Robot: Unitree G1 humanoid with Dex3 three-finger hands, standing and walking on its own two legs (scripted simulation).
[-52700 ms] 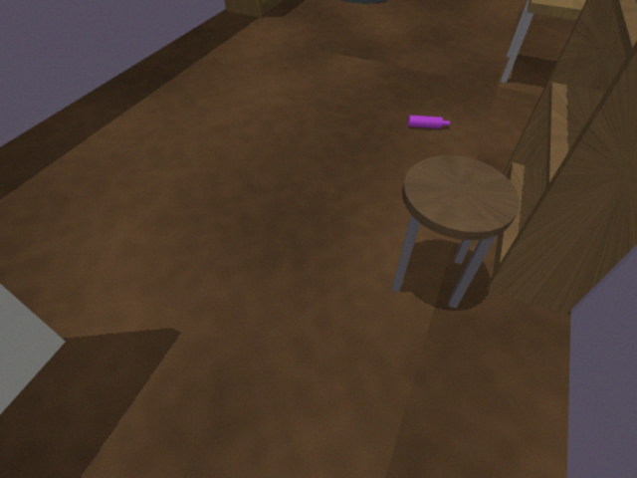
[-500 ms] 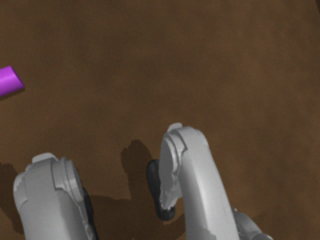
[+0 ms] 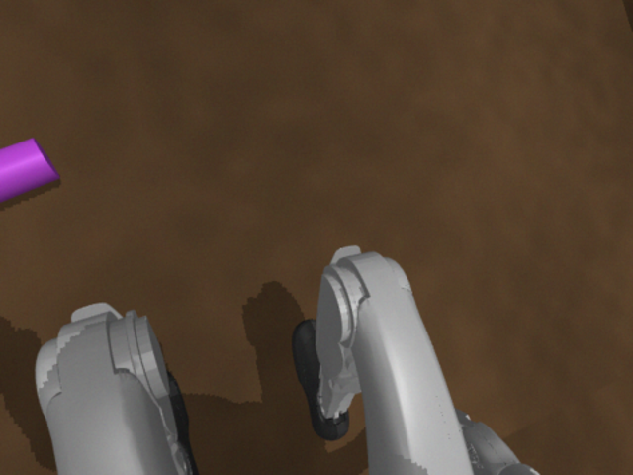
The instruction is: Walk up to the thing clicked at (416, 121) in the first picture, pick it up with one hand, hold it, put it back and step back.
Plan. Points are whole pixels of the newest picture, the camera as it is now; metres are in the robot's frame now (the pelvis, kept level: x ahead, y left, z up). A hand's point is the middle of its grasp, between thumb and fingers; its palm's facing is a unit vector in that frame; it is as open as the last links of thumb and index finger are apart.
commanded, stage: rise first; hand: left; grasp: from above
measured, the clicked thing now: out of the picture +0.49 +0.37 -0.29
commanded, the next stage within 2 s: none
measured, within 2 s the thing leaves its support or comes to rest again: neither
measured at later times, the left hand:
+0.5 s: hand out of the picture +0.45 +0.39 -0.17, palm faces -0.39 -0.20 -0.90, open 14.1 cm
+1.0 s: hand out of the picture +0.45 +0.38 -0.17, palm faces -0.39 -0.20 -0.90, open 14.0 cm
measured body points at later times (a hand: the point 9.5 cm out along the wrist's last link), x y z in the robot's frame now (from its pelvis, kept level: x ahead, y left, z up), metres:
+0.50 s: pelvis +0.00 +0.00 +0.00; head +0.26 +0.09 +0.36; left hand +0.47 +0.39 -0.12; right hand +0.05 -0.27 -0.09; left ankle +0.07 +0.12 -0.28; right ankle +0.11 -0.13 -0.28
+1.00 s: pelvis +0.00 +0.00 +0.00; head +0.25 +0.09 +0.35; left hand +0.47 +0.39 -0.12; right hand +0.05 -0.27 -0.09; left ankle +0.07 +0.12 -0.28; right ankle +0.11 -0.13 -0.28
